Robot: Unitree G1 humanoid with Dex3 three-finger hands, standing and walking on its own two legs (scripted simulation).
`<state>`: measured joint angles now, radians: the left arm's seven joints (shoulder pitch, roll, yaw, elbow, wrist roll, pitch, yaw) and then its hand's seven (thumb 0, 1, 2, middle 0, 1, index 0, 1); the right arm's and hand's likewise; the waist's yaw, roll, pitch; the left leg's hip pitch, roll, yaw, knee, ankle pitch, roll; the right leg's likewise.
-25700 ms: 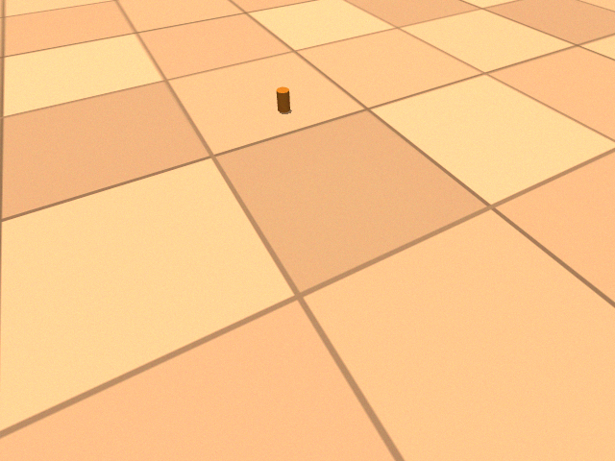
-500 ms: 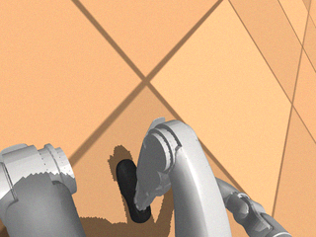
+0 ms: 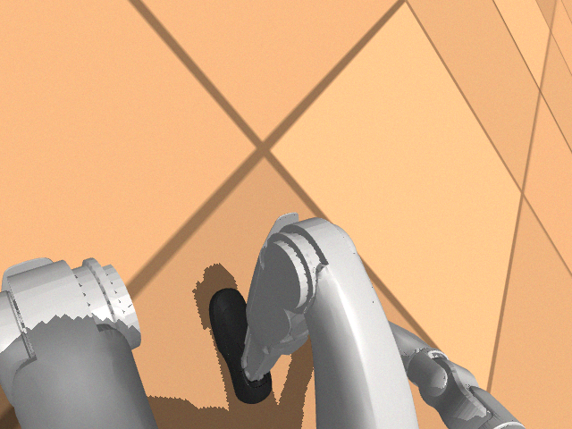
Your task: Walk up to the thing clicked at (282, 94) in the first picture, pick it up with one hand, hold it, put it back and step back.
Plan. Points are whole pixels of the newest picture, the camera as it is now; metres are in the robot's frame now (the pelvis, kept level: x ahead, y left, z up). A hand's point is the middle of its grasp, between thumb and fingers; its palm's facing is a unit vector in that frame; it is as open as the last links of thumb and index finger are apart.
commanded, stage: withdraw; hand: left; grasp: from the side
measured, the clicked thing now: out of the picture +0.43 +0.31 -0.22
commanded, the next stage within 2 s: rise in 0.22 s
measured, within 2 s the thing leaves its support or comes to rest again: neither
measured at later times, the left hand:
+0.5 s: hand out of the picture +0.36 +0.40 -0.08, palm faces +0.43 -0.88 -0.19, open 17.6 cm
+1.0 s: hand out of the picture +0.25 +0.34 +0.11, palm faces +0.35 -0.81 -0.47, open 17.3 cm
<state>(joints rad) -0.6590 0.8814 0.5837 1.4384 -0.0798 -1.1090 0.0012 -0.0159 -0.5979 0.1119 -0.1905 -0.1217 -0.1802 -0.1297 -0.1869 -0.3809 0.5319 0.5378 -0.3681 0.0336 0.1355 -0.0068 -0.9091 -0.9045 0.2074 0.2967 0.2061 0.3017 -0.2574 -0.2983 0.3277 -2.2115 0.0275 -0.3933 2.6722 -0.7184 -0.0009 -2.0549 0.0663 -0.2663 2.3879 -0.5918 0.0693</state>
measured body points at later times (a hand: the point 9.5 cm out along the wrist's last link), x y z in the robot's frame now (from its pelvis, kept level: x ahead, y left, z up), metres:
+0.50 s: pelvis +0.01 -0.01 +0.03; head +0.19 +0.16 +0.41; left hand +0.33 +0.45 -0.07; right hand +0.21 -0.24 -0.04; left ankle +0.08 +0.12 -0.25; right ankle +0.15 -0.12 -0.25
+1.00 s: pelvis +0.03 -0.03 +0.21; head +0.21 +0.05 +0.61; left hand +0.23 +0.38 +0.14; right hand +0.27 -0.23 +0.08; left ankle +0.08 +0.12 -0.25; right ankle +0.15 -0.12 -0.25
